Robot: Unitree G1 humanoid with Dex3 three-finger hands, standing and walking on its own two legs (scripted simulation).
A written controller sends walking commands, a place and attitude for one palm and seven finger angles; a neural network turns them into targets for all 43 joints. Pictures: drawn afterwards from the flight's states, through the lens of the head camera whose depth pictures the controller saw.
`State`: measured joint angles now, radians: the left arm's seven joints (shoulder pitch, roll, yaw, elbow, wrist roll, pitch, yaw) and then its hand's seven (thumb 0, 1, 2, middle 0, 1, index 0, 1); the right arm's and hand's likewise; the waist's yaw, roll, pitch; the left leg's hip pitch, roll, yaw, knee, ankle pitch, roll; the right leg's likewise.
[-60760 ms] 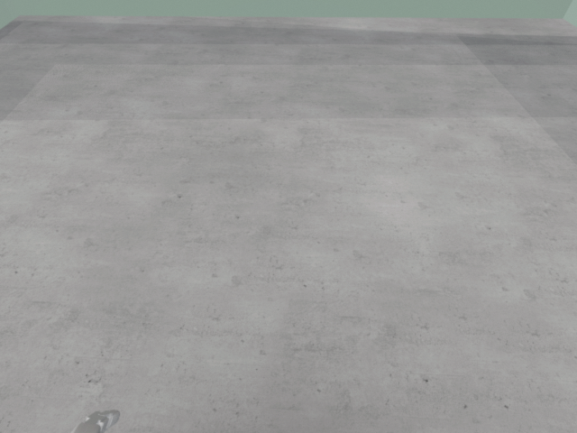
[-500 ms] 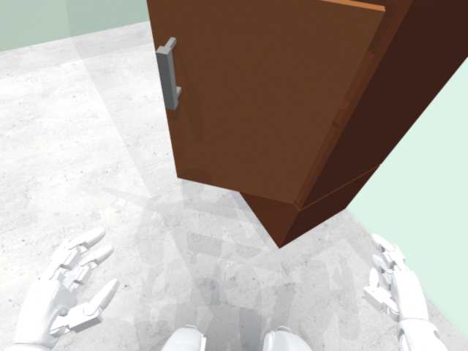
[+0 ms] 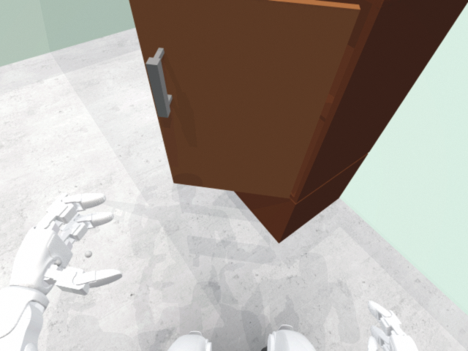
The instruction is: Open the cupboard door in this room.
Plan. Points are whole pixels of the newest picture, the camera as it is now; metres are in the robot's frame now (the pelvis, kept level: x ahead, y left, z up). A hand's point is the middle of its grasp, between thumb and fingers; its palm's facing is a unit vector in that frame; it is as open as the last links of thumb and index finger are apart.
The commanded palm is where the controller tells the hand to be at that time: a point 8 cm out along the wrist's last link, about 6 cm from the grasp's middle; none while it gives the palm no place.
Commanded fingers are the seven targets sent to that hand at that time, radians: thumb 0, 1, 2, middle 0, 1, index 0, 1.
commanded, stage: raise the hand with hooked fingers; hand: left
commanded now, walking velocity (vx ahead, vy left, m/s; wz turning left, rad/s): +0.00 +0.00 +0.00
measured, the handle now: (162, 83) +0.60 +0.19 +0.09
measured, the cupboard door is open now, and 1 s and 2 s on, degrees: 46 46 46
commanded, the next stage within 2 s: move the hooked fingers beside the handle in 1.08 s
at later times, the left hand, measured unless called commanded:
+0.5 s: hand (60, 202) +0.31 +0.28 +0.10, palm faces -0.04 -1.00 -0.05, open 13.9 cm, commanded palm +0.28 +0.32 +0.11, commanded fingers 0.00 -0.50 0.30 -0.30 -1.20 -0.30 -1.20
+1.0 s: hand (70, 192) +0.32 +0.26 +0.11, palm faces -0.04 -1.00 -0.05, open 13.9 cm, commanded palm +0.29 +0.31 +0.11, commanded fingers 0.00 -0.50 0.30 -0.30 -1.20 -0.30 -1.20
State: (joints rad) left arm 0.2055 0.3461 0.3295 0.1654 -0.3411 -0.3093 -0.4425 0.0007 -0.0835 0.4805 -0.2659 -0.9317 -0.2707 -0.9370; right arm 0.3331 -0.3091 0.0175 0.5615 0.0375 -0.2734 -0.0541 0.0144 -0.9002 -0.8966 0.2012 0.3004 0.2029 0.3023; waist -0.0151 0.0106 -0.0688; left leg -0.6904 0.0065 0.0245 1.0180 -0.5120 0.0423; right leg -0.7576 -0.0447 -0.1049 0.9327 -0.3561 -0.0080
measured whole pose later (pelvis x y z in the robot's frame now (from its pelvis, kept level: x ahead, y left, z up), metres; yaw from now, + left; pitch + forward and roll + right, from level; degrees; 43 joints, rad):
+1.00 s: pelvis +0.03 -0.01 +0.03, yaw +0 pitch +8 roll -2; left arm -0.05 0.44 0.44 0.40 -0.35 -0.22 -0.56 -0.01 -0.49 0.30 -0.30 -1.19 -0.30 -1.20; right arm 0.30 -0.29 0.05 0.55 0.04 -0.21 -0.06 0.01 -0.90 -0.90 0.20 0.30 0.20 0.30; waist -0.01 0.02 -0.06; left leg -0.50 0.02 0.03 0.82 -0.46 0.03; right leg -0.58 -0.02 -0.10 0.75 -0.31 -0.02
